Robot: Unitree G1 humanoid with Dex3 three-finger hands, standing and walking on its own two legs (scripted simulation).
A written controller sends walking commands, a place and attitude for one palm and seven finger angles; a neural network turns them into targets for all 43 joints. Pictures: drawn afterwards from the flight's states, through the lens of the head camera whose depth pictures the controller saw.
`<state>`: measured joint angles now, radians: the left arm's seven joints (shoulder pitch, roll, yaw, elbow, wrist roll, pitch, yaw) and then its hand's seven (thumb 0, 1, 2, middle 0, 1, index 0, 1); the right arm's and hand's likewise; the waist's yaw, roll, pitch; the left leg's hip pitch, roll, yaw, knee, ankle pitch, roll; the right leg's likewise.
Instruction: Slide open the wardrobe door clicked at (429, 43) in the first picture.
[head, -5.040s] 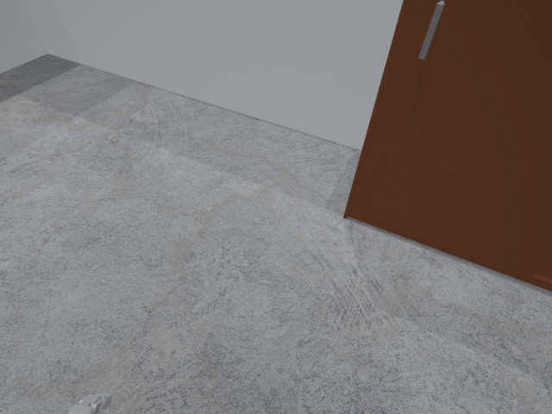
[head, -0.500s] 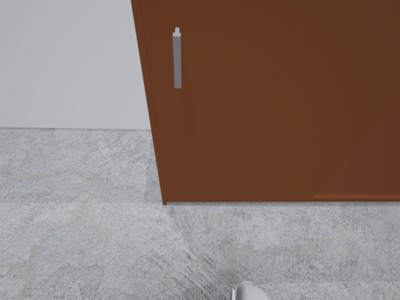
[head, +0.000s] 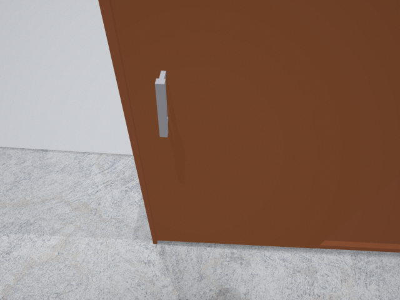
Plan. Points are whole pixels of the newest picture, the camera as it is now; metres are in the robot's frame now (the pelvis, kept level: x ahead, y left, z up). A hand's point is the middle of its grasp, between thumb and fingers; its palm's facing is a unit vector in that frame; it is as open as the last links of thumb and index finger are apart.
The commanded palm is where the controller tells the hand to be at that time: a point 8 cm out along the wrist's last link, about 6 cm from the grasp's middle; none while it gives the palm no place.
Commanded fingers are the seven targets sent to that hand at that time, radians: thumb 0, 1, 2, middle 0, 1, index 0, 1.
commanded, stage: come to a stop and stand still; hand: left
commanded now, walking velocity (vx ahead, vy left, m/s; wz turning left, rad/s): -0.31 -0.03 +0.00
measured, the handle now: (163, 105) +0.47 +0.13 +0.14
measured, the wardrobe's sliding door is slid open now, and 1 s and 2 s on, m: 0.00 0.00 0.00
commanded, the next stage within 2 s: look again from close up in 1.44 s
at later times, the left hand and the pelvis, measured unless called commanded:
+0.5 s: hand out of the picture +0.01 +0.14 -0.15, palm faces +0.05 -0.96 -0.29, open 7.3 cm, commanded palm none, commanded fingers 0.00 0.90 0.90 -0.20 -0.30 -0.20 -0.30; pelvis -0.02 -0.05 +0.01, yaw -2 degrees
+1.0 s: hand out of the picture -0.07 +0.17 -0.17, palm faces +0.10 -0.98 -0.20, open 7.3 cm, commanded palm none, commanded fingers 0.00 0.90 0.90 -0.20 -0.30 -0.20 -0.30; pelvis -0.06 -0.01 +0.01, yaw +0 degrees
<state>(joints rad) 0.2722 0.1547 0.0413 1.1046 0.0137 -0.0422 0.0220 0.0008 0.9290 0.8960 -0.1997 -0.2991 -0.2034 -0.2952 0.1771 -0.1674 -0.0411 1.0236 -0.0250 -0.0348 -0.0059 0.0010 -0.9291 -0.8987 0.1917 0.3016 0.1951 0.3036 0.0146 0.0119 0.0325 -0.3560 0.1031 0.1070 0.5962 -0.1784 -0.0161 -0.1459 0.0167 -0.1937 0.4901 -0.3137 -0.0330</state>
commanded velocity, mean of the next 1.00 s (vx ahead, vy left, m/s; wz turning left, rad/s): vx -0.02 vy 0.05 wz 0.00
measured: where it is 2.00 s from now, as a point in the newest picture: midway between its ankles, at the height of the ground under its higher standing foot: outside the picture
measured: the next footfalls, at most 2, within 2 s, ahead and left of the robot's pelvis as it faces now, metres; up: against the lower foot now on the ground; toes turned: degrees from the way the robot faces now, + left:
right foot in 0.38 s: +0.03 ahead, -0.15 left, +0.00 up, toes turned -5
left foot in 0.90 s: -0.04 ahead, +0.12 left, +0.00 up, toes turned +3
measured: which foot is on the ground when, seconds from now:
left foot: down 0.00-0.40, up 0.42-0.88, down 0.90-1.00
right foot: down 0.00-0.12, up 0.14-0.36, down 0.38-1.00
